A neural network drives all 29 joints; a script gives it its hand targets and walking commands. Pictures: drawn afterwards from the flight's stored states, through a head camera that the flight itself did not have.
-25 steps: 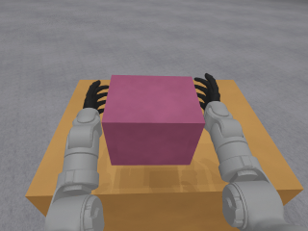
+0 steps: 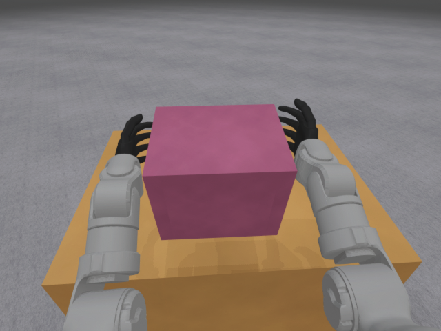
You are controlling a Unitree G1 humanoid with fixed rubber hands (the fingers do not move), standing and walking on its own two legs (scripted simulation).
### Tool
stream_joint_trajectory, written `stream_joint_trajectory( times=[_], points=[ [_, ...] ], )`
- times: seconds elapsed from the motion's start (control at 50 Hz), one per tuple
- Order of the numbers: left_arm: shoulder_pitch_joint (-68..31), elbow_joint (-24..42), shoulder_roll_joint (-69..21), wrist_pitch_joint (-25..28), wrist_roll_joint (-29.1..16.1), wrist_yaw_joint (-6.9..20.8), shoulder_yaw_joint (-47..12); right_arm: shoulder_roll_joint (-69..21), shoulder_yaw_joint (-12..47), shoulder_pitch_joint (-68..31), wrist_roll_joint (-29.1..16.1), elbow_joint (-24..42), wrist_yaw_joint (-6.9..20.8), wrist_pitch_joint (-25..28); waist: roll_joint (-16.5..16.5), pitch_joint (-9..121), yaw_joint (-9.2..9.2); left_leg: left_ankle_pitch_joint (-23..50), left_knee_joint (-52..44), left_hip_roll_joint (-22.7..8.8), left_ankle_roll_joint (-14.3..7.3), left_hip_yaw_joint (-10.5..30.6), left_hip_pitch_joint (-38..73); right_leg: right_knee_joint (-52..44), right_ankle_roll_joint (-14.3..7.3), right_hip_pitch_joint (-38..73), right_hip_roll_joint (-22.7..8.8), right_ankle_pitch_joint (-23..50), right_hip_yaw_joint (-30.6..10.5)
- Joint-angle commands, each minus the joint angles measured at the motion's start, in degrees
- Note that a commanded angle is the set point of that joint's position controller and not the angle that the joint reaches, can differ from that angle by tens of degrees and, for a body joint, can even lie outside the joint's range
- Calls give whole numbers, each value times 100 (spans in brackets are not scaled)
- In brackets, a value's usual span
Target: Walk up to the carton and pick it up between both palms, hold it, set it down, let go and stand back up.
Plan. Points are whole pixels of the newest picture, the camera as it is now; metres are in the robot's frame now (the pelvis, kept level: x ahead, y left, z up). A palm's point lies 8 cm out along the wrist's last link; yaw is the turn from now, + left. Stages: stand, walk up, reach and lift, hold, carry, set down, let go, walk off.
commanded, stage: hold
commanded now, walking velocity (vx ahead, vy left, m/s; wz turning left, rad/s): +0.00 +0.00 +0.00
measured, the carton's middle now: (217, 172) +0.36 +0.01 +0.16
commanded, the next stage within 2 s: none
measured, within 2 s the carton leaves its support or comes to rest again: neither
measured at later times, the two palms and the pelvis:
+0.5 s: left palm (133, 151) +0.40 +0.16 +0.18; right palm (295, 148) +0.40 -0.14 +0.18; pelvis +0.03 +0.00 +0.00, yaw +0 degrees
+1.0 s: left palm (127, 151) +0.36 +0.16 +0.21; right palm (304, 140) +0.38 -0.15 +0.22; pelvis +0.01 +0.00 +0.00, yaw +0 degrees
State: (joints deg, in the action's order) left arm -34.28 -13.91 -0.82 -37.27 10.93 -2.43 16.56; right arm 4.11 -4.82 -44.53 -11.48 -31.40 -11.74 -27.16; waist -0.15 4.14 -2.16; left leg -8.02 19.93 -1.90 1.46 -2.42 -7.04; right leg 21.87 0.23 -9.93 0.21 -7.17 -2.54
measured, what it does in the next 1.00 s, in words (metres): stands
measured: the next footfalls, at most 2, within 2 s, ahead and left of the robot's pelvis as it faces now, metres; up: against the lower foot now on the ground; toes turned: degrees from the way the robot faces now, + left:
none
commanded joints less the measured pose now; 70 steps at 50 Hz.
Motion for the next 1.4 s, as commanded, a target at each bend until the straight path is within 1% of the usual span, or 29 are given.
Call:
stream_joint_trajectory(
  times=[0.0, 0.02, 0.06, 0.1, 0.12, 0.14, 0.18, 0.2, 0.28, 0.32, 0.44, 0.48, 0.52, 0.54, 0.6, 0.66, 0.7, 0.76, 0.78, 0.82, 0.96, 1.06, 1.08, 1.12, 1.2, 1.3, 1.34, 1.36, 1.38],
  points=[
    [-5923, 497, -2828, 490, -651, 1051, -2240, -3782, 1308, -4185, 118, 336, 1221, 578, 176, 1838, -399, -1398, -711, 403, -270, 91, -356, -713, 34, 623, 220, -1580, 332],
    [-5795, 377, -2850, 513, -688, 1041, -2231, -3838, 1363, -4322, 163, 475, 1260, 636, 256, 2008, -343, -1335, -705, 409, -269, 74, -258, -715, 40, 565, 230, -1517, 363],
    [-5662, 6, -2826, 483, -648, 1089, -2193, -3569, 1177, -4336, 282, 257, 1297, 691, -19, 1738, -441, -1533, -801, 355, -246, 53, -474, -717, 53, 655, 211, -1607, 379],
    [-5413, -414, -2601, 497, -406, 1146, -1843, -3592, 1077, -4399, 412, 102, 1314, 736, 324, 1537, -307, -1519, -832, 379, -349, 30, -520, -732, 54, 734, 227, -1605, 413],
    [-5339, -482, -2573, 459, -316, 1171, -1759, -3540, 919, -4191, 525, -195, 1342, 712, 195, 1316, -420, -1688, -877, 420, -345, 4, -570, -804, 72, 700, 178, -1740, 417],
    [-5346, -246, -2638, 527, -453, 1191, -1922, -3612, 1011, -4371, 422, 277, 1330, 841, 207, 1823, -360, -1257, -770, 422, -323, -4, -384, -760, 67, 796, 160, -1404, 362],
    [-5688, 278, -2715, 656, -573, 1150, -2117, -3726, 1159, -4314, 374, 211, 1290, 909, -3, 2279, -364, -838, -664, 449, -200, -20, -69, -761, 57, 959, 149, -1019, 375],
    [-5658, 332, -2762, 693, -612, 1100, -2209, -3787, 1324, -4472, 235, 380, 1308, 951, 36, 2359, -272, -674, -643, 460, -205, 11, -54, -763, 67, 943, 171, -902, 362],
    [-4945, 320, -2762, 620, -501, 1132, -2184, -3696, 1575, -4021, 135, 528, 1162, 938, 234, 2032, -309, -77, -579, 467, -195, 43, 152, -773, 134, 1197, 211, 91, 416],
    [-4694, 693, -2825, 595, -555, 1092, -2363, -3673, 1966, -4018, -205, 1116, 1060, 992, 106, 2683, -231, 539, -403, 499, -125, 51, 453, -632, 157, 1676, 251, 895, 394],
    [-3760, 2451, -3141, 439, -1004, 986, -3513, -3523, 3066, -3297, -1174, 3022, 636, 892, -397, 3896, -503, 3083, 384, 655, 267, 243, 1374, -196, 236, 2626, 419, 3869, 370],
    [-3448, 2735, -3079, 306, -1051, 941, -3556, -3386, 3332, -3360, -1391, 3818, 501, 809, -249, 3886, -408, 3288, 386, 688, 232, 268, 1306, -166, 317, 2759, 414, 4335, 324],
    [-3412, 2791, -2949, 193, -979, 936, -3547, -3294, 3382, -3356, -1424, 3953, 471, 700, -133, 3458, -319, 2919, 308, 652, 213, 263, 1085, -177, 294, 2626, 459, 3904, 346],
    [-3356, 2602, -2785, 71, -834, 971, -3284, -3096, 3192, -3233, -1354, 3597, 472, 527, -155, 2671, -404, 2475, 150, 629, 164, 288, 946, -298, 296, 2317, 395, 3444, 334],
    [-3515, 2065, -2782, -86, -628, 1070, -2869, -2980, 2917, -3317, -1119, 3157, 578, 391, 42, 2120, -277, 1459, -132, 543, 20, 269, 799, -510, 223, 1885, 359, 1883, 385],
    [-3787, 2056, -2936, -94, -721, 1101, -2927, -3136, 2840, -3583, -971, 3235, 629, 399, 102, 2381, -223, 1411, -158, 506, 19, 225, 872, -548, 179, 1724, 351, 1661, 426],
    [-4222, 2115, -2883, -40, -737, 1083, -2944, -3180, 2654, -3470, -947, 2826, 695, 352, -140, 2323, -292, 1220, -168, 488, 66, 214, 964, -561, 139, 1491, 324, 1323, 409],
    [-4783, 2084, -3080, 121, -1019, 1006, -3158, -3403, 2669, -4139, -894, 3113, 811, 515, -81, 2985, -134, 833, -222, 418, 9, 220, 943, -612, 78, 1182, 334, 752, 424],
    [-5147, 2171, -3133, 187, -1083, 947, -3221, -3461, 2527, -4091, -775, 2832, 876, 494, -265, 2887, -277, 642, -271, 433, 37, 244, 903, -609, 36, 978, 320, 459, 461],
    [-5317, 1839, -3114, 250, -1091, 882, -3208, -3451, 2341, -4130, -530, 2302, 993, 529, -290, 2712, -262, -68, -418, 369, 18, 263, 682, -647, -20, 656, 284, -150, 466],
    [-4735, 114, -2628, 167, -368, 1131, -1989, -3373, 1461, -3835, 185, 748, 1252, 525, 398, 1159, -270, -1244, -790, 411, -334, 11, -14, -909, 45, 402, 174, -1648, 373],
    [-4611, 237, -2684, 208, -301, 1340, -2017, -3363, 1285, -3731, 361, 514, 1235, 682, 168, 1363, -429, -845, -781, 403, -216, -25, 102, -820, 25, 869, 161, -949, 521],
    [-4502, 303, -2569, 241, -259, 1356, -1846, -3367, 1364, -3640, 264, 546, 1222, 690, 211, 1436, -340, -560, -758, 429, -245, -34, 177, -847, 59, 989, 139, -658, 465],
    [-4905, 1121, -2723, 420, -521, 1310, -2329, -3563, 1647, -3678, 34, 933, 1152, 882, -30, 2246, -382, 264, -560, 455, -118, 7, 565, -679, 83, 1288, 175, 387, 487],
    [-4682, 1592, -2930, 540, -725, 1143, -2861, -3564, 2201, -3635, -342, 1499, 1016, 985, -263, 2796, -380, 1143, -260, 484, 87, 85, 1000, -585, 106, 1453, 303, 1191, 539],
    [-3665, 2597, -3100, 439, -1040, 1045, -3527, -3481, 3061, -3243, -1016, 3435, 691, 1003, -202, 3809, -460, 3073, 295, 580, 231, 215, 1502, -272, 195, 2533, 453, 3537, 452],
    [-3623, 2654, -3016, 304, -854, 1025, -3440, -3341, 3174, -3156, -1134, 3381, 610, 870, -401, 3215, -372, 3045, 286, 609, 257, 231, 1510, -318, 239, 2319, 424, 3378, 448],
    [-3540, 2919, -2912, 289, -890, 1015, -3440, -3306, 3271, -3133, -1187, 3691, 594, 881, -322, 3384, -277, 3105, 288, 595, 248, 212, 1479, -260, 258, 2429, 425, 3612, 433],
    [-3044, 2599, -2917, 139, -774, 1018, -3313, -3226, 3365, -3162, -1236, 3716, 585, 788, -186, 2967, -178, 2969, 247, 585, 185, 249, 1317, -268, 267, 2415, 429, 3623, 389]
  ],
)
